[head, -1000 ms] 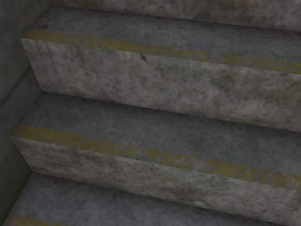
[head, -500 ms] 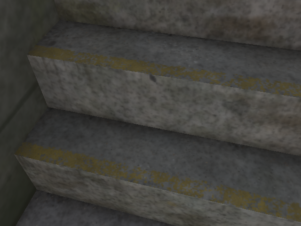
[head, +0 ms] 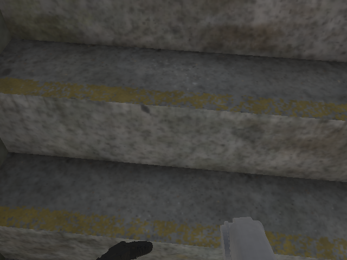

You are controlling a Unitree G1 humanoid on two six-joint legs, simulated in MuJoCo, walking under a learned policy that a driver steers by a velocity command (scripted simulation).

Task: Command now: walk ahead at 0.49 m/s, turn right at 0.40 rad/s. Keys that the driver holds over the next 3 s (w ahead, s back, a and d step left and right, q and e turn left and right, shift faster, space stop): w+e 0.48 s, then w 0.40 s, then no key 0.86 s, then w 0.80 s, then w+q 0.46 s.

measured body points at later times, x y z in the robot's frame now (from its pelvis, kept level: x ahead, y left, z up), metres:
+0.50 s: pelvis +0.12 -0.10 +0.20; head +0.10 -0.14 +0.65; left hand +0.16 +0.13 +0.07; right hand +0.33 -0.33 +0.15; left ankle +0.16 +0.05 -0.22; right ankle +0.17 -0.18 -0.51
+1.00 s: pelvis +0.29 -0.08 +0.28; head +0.31 -0.11 +0.73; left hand +0.26 +0.13 +0.14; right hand +0.52 -0.28 +0.23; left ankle +0.46 -0.02 -0.22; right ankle +0.18 -0.18 -0.48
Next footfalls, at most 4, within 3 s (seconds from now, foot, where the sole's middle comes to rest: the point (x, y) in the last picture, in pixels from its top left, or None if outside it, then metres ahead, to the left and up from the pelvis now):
0.22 right None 0.21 -0.19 -0.55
1.06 left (187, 198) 0.50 -0.02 -0.30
1.54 right None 0.21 -0.18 -0.55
1.96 left None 0.24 0.00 -0.55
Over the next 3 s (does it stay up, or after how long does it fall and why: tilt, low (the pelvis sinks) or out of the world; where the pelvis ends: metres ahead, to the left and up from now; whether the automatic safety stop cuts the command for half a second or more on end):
stays up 0.49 -0.35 0.49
